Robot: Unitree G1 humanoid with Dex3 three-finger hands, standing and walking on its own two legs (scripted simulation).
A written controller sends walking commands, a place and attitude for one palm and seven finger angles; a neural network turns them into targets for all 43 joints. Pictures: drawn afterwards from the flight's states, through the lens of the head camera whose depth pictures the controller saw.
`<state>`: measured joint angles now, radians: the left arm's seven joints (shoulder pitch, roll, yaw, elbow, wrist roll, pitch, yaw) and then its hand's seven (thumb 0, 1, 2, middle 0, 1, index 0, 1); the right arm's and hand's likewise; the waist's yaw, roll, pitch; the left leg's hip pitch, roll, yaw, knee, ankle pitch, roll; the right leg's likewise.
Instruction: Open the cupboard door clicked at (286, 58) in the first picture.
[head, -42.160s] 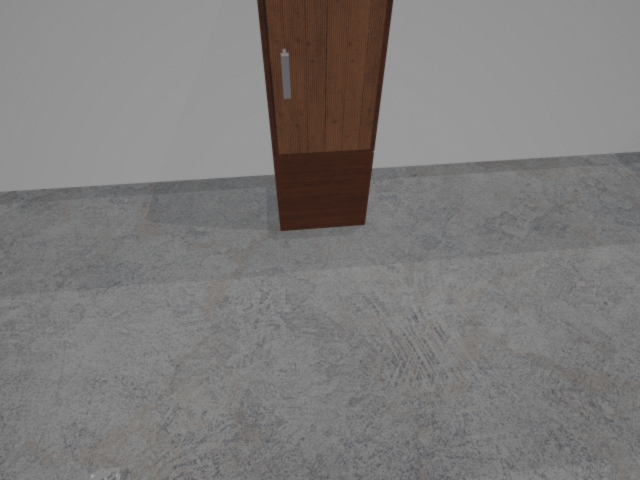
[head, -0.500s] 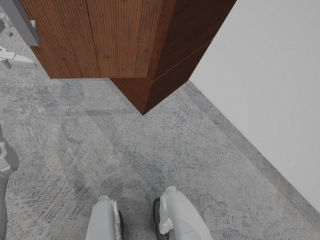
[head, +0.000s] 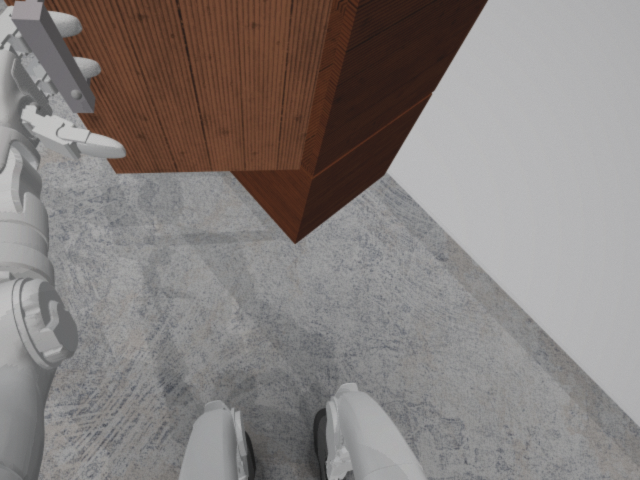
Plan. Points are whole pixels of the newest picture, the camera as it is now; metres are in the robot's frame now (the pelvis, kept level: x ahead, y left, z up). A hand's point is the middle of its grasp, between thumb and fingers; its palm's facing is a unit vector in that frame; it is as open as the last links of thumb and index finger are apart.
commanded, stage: slide the fingers in behind the handle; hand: left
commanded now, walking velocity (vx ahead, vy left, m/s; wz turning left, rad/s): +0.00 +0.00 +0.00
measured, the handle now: (62, 50) +0.60 +0.23 +0.06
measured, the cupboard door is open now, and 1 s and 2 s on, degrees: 55 55 80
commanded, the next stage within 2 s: close the thumb around the handle in 0.48 s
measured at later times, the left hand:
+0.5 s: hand (80, 95) +0.54 +0.21 +0.06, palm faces +0.01 -1.00 -0.02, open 14.2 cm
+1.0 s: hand (80, 91) +0.55 +0.21 +0.06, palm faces +0.02 -1.00 -0.03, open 9.3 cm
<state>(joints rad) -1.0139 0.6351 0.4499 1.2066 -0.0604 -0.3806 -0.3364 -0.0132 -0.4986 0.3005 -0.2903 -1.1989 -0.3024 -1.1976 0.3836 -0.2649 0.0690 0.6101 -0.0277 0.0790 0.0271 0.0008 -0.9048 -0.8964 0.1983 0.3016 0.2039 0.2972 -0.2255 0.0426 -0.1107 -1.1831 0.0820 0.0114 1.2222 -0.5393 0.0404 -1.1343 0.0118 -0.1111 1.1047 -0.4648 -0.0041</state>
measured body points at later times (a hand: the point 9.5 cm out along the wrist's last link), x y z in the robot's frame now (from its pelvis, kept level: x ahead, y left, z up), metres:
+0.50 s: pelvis +0.00 -0.01 +0.00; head +0.18 +0.03 +0.41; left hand +0.53 +0.26 +0.07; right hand -0.01 -0.27 -0.10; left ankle +0.01 +0.09 -0.64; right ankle +0.02 -0.13 -0.64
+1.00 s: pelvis +0.00 -0.01 +0.00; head +0.18 +0.04 +0.41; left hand +0.54 +0.26 +0.07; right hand -0.01 -0.27 -0.10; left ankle +0.01 +0.09 -0.64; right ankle +0.02 -0.13 -0.64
